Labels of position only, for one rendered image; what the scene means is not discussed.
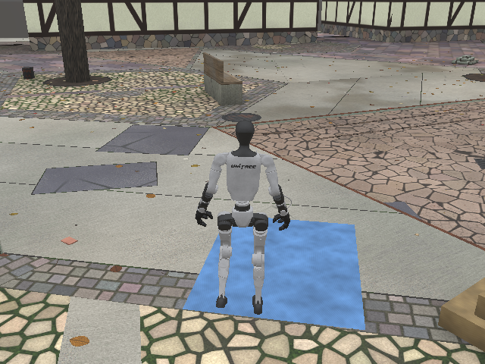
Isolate robot left forearm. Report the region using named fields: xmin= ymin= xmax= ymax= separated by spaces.
xmin=197 ymin=182 xmax=213 ymax=213

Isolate robot left shin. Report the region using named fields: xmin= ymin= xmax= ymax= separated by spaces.
xmin=218 ymin=246 xmax=230 ymax=298

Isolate right robot upper arm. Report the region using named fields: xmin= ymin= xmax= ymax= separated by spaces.
xmin=260 ymin=153 xmax=280 ymax=196

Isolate left robot hand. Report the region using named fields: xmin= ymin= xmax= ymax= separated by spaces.
xmin=195 ymin=210 xmax=213 ymax=227

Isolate left robot upper arm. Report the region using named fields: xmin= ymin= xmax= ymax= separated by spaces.
xmin=206 ymin=152 xmax=228 ymax=194

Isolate right robot hand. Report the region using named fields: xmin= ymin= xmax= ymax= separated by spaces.
xmin=273 ymin=213 xmax=290 ymax=231

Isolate left robot foot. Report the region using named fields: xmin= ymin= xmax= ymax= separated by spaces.
xmin=216 ymin=294 xmax=227 ymax=308

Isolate robot right forearm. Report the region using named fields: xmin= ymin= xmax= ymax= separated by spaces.
xmin=273 ymin=184 xmax=288 ymax=216

